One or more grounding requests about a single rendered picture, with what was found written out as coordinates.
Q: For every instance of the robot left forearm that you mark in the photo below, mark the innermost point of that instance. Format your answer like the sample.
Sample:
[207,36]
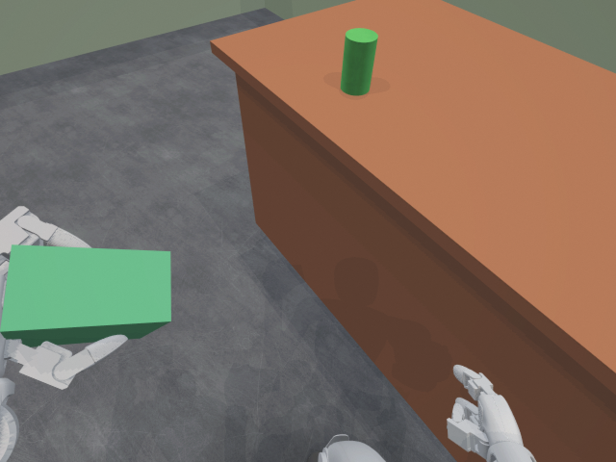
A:
[9,425]

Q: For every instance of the robot right forearm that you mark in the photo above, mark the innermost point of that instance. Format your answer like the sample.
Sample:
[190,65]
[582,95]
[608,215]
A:
[509,452]

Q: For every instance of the left robot hand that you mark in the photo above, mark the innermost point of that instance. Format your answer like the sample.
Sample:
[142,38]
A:
[49,363]

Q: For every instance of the right robot thigh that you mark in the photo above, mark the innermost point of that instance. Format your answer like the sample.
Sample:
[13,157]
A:
[349,451]

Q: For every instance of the robot right shin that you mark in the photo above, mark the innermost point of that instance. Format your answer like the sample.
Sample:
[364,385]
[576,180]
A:
[338,438]

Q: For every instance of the table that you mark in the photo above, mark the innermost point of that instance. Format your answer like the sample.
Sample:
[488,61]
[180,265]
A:
[462,212]

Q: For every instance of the right robot hand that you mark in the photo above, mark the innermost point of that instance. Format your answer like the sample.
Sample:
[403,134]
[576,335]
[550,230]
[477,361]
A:
[489,423]

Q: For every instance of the sponge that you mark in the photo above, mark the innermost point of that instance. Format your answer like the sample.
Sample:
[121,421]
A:
[74,295]

